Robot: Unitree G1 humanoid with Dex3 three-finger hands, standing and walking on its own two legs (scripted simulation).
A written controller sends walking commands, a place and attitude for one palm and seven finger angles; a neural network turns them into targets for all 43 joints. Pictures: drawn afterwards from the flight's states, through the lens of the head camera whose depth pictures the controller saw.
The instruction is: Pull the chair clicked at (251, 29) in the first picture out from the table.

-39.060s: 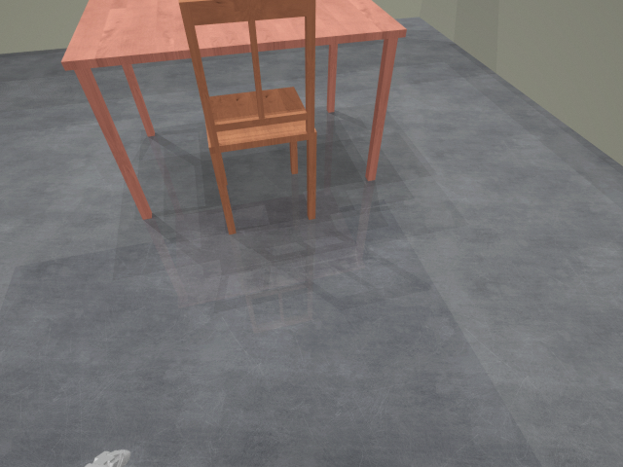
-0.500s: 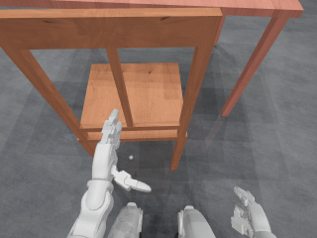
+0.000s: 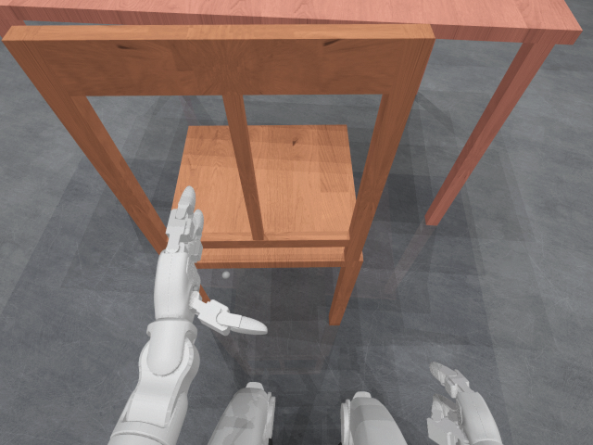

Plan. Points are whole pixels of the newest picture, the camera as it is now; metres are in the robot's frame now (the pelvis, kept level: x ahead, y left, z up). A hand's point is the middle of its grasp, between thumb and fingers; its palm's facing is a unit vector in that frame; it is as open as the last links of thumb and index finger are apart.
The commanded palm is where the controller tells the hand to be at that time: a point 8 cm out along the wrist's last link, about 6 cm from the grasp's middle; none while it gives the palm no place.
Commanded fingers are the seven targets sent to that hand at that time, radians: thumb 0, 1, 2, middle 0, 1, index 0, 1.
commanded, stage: aim the fingers beside a spindle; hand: left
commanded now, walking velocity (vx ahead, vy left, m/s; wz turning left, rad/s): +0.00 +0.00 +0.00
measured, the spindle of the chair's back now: (248, 181) +0.46 +0.09 +0.05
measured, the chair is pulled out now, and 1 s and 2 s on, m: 0.21 0.21 0.21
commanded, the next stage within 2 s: push the fingers through the gap in 1.94 s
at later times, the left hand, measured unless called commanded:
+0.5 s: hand (271, 304) +0.29 +0.05 +0.02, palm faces -0.10 -0.99 +0.04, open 17.0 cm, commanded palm +0.29 +0.12 +0.03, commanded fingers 0.00 -0.50 0.30 -0.06 -0.08 -0.06 -0.08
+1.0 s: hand (255, 285) +0.31 +0.07 +0.03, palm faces +0.02 -1.00 -0.04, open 16.9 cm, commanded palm +0.28 +0.13 +0.03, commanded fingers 0.00 -0.50 0.30 -0.06 -0.08 -0.06 -0.08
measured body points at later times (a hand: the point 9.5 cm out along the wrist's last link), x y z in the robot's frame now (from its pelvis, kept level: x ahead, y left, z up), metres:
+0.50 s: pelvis +0.00 +0.00 +0.00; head +0.11 -0.01 +0.44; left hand +0.29 +0.10 +0.02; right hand +0.18 -0.23 -0.10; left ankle +0.03 +0.11 -0.62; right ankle +0.01 -0.12 -0.62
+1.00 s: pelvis +0.00 -0.02 +0.00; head +0.09 -0.03 +0.44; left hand +0.30 +0.12 +0.04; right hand +0.18 -0.25 -0.11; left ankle +0.03 +0.11 -0.62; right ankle +0.01 -0.12 -0.62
